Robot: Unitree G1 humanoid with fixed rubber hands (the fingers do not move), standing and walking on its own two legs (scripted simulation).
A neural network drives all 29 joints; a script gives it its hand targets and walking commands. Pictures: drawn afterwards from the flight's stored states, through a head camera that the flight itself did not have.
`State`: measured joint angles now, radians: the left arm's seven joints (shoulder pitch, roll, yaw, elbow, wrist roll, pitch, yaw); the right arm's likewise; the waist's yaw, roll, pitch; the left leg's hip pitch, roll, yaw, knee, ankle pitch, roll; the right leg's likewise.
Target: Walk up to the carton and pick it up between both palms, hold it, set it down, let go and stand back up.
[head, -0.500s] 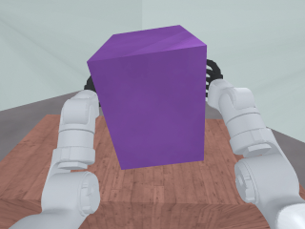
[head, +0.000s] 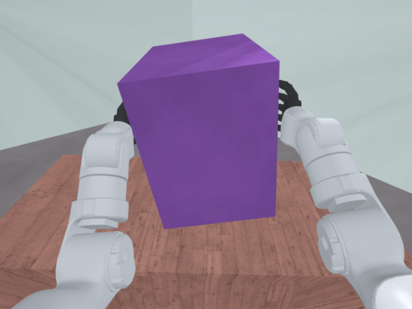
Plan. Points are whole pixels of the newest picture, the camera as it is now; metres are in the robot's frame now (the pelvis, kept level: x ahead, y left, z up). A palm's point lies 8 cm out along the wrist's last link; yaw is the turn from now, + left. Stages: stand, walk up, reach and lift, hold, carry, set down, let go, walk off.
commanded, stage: hold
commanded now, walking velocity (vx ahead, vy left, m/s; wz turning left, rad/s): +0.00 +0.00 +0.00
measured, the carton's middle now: (207, 122) +0.44 -0.01 +0.26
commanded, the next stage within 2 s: set down in 0.14 s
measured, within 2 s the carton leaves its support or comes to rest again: neither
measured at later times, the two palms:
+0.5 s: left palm (125, 127) +0.39 +0.16 +0.26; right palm (283, 117) +0.38 -0.15 +0.29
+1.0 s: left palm (130, 148) +0.40 +0.16 +0.21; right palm (277, 144) +0.39 -0.15 +0.23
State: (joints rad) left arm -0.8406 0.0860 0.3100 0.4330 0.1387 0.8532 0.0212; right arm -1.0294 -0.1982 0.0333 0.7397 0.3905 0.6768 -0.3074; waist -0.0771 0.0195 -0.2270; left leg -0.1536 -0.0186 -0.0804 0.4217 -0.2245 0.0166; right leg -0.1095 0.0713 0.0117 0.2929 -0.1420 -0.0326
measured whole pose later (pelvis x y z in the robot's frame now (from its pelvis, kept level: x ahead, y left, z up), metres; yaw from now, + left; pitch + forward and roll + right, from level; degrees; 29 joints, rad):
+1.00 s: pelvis +0.01 +0.01 +0.00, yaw +1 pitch -8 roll -2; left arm -0.78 0.04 0.32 0.51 0.24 0.54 0.03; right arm -0.87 -0.08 -0.12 0.83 0.16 0.22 -0.17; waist -0.11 -0.05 -0.04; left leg -0.02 -0.04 -0.08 0.40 -0.24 0.03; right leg 0.02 0.05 0.00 0.28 -0.17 -0.02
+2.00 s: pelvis +0.01 +0.00 +0.00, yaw +0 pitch -2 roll -1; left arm -0.76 0.04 0.32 0.80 0.21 0.27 0.04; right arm -0.76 0.00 -0.29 0.90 -0.04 0.05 -0.13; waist -0.09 -0.04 -0.06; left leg -0.11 -0.02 -0.05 0.36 -0.21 0.02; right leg -0.09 0.05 -0.01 0.27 -0.15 -0.03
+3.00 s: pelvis +0.02 +0.01 +0.00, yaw -1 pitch +6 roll -1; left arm -0.76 0.02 0.34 1.01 0.20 0.03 0.05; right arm -0.68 0.05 -0.46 0.90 -0.24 -0.09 -0.08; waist -0.08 0.00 -0.11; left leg -0.27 -0.02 -0.01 0.37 -0.21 0.03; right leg -0.24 0.04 -0.01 0.28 -0.15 -0.02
